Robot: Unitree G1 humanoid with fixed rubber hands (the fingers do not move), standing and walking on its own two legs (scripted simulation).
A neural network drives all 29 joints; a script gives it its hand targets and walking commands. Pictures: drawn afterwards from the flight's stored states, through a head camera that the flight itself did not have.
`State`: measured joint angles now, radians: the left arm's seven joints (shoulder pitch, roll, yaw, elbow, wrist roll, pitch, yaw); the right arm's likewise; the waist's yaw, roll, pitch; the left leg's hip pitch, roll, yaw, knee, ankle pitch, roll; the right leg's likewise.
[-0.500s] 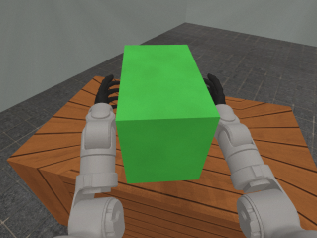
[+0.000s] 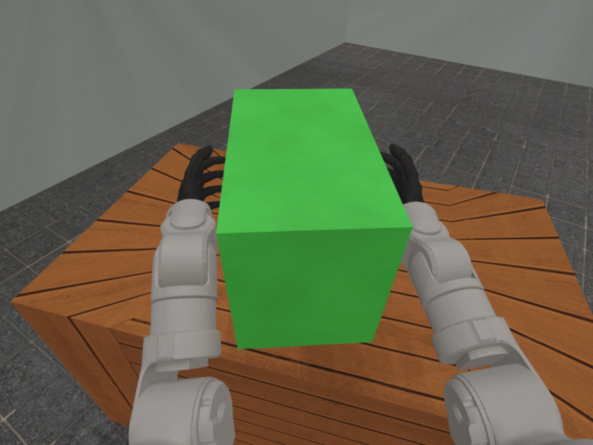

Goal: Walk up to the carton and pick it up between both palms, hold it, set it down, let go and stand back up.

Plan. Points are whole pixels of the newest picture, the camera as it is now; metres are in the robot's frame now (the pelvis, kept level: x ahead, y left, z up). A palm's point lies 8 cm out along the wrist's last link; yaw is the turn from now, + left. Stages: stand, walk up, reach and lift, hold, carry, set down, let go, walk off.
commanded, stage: hold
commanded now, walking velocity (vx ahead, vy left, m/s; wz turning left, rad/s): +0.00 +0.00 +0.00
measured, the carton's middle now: (299, 208) +0.40 -0.01 +0.15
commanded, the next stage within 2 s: set down in 0.10 s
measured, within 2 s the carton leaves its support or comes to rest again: neither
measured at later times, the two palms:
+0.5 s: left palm (200, 205) +0.38 +0.13 +0.18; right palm (401, 209) +0.36 -0.15 +0.17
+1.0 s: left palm (212, 214) +0.41 +0.12 +0.14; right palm (397, 218) +0.38 -0.15 +0.14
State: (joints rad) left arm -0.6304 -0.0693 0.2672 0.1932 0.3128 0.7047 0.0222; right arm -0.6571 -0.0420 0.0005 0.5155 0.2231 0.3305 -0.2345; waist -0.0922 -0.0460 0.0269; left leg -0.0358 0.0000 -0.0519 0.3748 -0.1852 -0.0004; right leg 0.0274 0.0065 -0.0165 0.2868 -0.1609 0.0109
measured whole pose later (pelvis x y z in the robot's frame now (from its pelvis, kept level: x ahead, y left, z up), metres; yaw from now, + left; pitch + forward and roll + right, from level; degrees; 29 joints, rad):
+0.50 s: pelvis +0.01 +0.00 +0.00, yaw +0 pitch -9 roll -1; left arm -0.65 -0.08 0.31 0.36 0.37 0.47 -0.02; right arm -0.63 0.04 -0.14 0.65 0.02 0.07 -0.17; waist -0.07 -0.07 0.05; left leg 0.01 0.00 -0.04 0.33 -0.17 0.00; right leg 0.06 0.00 -0.01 0.26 -0.16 0.01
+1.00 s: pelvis +0.03 +0.00 +0.00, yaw +0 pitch -6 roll -1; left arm -0.61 -0.07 0.25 0.39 0.32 0.39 0.03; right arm -0.58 0.02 -0.09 0.65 0.07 -0.02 -0.19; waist -0.09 -0.07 0.07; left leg -0.04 0.00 -0.04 0.36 -0.21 0.00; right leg 0.04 0.00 -0.04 0.25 -0.17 0.01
